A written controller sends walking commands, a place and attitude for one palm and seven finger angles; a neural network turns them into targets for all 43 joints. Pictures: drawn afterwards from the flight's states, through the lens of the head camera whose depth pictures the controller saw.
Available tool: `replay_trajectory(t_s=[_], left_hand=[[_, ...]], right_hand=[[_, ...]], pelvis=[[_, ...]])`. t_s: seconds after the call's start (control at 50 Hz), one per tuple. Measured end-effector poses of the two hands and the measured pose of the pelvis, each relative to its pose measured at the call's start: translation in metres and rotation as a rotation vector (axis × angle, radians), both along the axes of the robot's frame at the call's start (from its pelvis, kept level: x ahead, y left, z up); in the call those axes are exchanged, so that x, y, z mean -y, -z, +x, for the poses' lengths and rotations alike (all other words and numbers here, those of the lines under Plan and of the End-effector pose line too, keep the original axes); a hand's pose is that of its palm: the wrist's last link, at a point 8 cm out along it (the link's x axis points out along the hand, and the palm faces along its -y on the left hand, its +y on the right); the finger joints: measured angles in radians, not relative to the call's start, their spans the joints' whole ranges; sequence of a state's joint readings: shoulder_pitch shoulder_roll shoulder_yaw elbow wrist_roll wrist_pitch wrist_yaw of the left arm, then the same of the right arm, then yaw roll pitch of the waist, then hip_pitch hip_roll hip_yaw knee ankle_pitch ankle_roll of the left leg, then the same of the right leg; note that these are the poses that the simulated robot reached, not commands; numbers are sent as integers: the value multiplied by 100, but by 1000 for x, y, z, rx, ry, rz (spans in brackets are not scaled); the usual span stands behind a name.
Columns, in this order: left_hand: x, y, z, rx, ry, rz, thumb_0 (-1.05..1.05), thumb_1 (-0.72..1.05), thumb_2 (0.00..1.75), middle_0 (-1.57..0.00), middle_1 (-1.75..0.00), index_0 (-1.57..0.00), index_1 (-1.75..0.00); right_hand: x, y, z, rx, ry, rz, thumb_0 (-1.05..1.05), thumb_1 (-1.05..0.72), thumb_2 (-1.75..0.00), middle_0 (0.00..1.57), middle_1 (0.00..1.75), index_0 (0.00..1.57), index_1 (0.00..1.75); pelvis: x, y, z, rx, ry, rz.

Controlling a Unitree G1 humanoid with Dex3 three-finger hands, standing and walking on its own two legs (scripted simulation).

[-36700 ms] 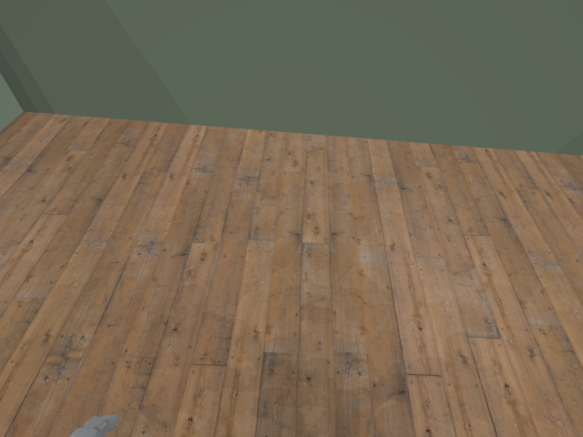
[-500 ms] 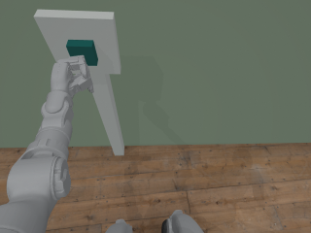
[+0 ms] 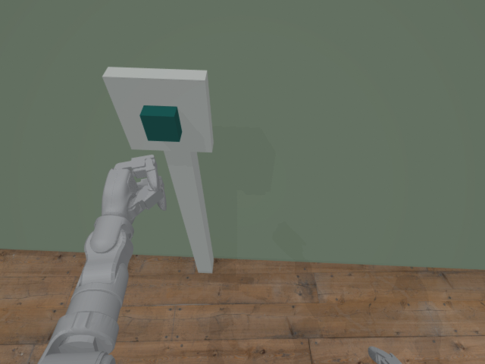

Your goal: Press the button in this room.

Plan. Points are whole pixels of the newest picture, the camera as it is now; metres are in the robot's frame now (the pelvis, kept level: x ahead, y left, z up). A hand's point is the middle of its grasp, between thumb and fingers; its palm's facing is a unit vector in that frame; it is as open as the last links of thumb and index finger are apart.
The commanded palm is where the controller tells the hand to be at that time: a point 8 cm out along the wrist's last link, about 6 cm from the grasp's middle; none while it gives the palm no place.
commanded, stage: pull the fist back off the button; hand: left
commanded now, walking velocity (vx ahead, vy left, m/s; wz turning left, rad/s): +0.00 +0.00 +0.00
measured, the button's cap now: (162, 122) +0.51 +0.16 +0.11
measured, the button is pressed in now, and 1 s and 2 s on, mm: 0 0 0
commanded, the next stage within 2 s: draw the hand back to the body in 0.20 s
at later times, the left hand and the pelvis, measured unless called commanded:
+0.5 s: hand (151, 198) +0.35 +0.15 +0.10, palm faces -0.01 -1.00 -0.03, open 3.1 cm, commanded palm +0.31 +0.21 +0.11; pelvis -0.01 -0.01 +0.00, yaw +1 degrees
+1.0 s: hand (94, 245) +0.25 +0.19 +0.15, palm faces +0.20 -0.96 -0.21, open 3.1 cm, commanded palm +0.21 +0.24 +0.16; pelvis +0.00 -0.01 +0.03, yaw +2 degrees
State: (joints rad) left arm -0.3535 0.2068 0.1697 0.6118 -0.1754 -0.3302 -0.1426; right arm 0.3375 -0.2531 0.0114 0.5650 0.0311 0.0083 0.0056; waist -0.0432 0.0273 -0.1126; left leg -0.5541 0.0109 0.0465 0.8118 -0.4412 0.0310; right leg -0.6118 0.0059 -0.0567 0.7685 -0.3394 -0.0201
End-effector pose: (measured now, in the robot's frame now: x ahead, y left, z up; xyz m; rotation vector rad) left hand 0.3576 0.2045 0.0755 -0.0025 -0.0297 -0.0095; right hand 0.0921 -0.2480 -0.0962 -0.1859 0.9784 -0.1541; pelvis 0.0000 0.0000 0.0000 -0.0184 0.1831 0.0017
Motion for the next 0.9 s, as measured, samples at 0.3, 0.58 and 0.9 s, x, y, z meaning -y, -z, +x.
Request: replay_trajectory(t_s=[0.3, 0.58, 0.9], left_hand=[[6, -6, -19, -6, 17, 15, 1, 90, 90, -131, -150, -130, -150], [-13, -32, -49, 12, -11, 30, 1, 90, 90, -130, -150, -130, -150], [-29, -73, -121, 47, -111, 164, 1, 90, 90, -130, -150, -130, -150]], right_hand=[[-2, -9, 43, 129, -84, -18, 1, -90, -90, 20, 30, 20, 30], [5, -9, 16, 108, -22, 16, 1, -90, -90, 20, 30, 20, 30], [-15, -57, 87, 379, -119, -7, 2, -90, -90, 20, 30, 20, 30]], pelvis=[[10, 1, -13, 39, -39, 6], [13, -9, -5, 83, -10, 16], [10, -21, -6, 177, -31, 14]])
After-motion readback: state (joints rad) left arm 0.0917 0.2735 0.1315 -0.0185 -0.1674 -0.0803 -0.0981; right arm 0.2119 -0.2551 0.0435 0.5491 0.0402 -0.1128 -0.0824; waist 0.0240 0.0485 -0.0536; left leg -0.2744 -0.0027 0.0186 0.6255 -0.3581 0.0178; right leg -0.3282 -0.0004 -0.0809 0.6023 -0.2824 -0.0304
